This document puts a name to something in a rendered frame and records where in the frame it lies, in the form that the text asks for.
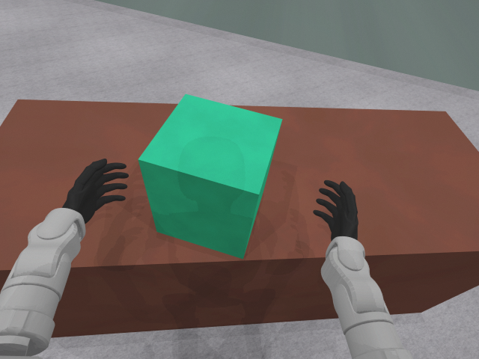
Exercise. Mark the left robot forearm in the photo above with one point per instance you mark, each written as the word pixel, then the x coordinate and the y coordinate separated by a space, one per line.
pixel 30 295

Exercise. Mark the pedestal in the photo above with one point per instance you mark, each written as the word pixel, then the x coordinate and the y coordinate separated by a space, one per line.
pixel 415 176

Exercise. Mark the right robot forearm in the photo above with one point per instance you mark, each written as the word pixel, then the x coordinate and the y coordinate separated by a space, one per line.
pixel 358 301

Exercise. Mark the left robot hand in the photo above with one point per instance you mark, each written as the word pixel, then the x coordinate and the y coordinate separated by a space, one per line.
pixel 86 196

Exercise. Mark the carton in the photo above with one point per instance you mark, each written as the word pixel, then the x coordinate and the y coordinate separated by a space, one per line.
pixel 205 171

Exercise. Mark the right robot hand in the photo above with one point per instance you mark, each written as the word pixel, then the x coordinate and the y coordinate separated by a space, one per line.
pixel 344 221

